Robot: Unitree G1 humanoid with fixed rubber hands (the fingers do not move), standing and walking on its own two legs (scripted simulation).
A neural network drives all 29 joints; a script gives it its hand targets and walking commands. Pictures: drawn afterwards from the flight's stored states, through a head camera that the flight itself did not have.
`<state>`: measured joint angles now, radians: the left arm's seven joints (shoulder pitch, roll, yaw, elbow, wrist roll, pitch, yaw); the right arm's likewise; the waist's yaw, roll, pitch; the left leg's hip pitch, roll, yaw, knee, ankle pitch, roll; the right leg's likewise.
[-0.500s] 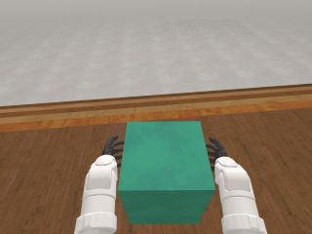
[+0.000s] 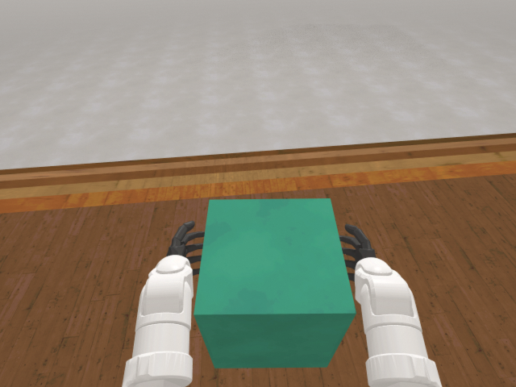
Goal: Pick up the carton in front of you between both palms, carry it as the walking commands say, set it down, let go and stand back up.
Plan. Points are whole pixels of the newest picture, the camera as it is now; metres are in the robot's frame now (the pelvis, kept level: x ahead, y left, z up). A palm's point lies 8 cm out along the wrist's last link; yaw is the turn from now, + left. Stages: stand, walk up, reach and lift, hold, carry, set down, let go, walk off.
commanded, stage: hold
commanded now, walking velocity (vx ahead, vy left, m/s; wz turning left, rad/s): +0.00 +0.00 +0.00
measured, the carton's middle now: (270, 286) +0.30 +0.00 -0.03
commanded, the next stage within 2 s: carry in 0.50 s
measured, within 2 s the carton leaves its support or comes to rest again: neither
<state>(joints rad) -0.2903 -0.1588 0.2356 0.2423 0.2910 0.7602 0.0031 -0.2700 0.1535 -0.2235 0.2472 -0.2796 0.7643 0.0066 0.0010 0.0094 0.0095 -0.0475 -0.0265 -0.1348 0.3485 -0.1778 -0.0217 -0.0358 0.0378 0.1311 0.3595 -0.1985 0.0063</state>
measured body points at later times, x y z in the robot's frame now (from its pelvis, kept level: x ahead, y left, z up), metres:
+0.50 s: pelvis +0.00 +0.00 +0.00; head -0.05 +0.00 +0.45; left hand +0.30 +0.15 +0.05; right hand +0.29 -0.15 +0.04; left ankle +0.02 +0.14 -0.75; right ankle +0.01 -0.13 -0.75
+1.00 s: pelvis +0.11 -0.01 -0.01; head +0.08 +0.00 +0.44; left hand +0.39 +0.13 +0.07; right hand +0.38 -0.17 +0.06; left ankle +0.07 +0.11 -0.72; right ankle +0.03 -0.11 -0.75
